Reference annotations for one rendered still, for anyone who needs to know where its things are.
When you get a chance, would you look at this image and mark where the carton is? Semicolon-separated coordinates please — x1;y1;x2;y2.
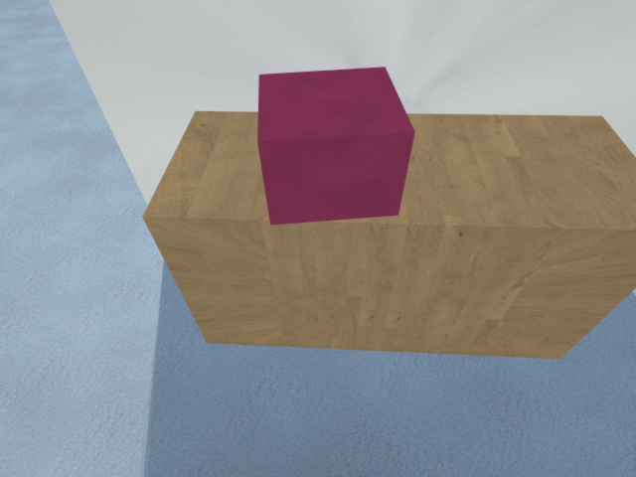
257;67;415;225

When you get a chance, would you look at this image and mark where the pedestal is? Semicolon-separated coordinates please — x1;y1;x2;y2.
142;111;636;359

